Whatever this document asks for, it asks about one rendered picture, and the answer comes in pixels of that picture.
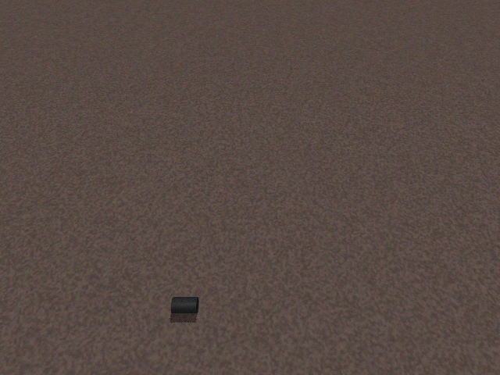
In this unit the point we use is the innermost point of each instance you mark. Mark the can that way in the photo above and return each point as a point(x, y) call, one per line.
point(184, 305)

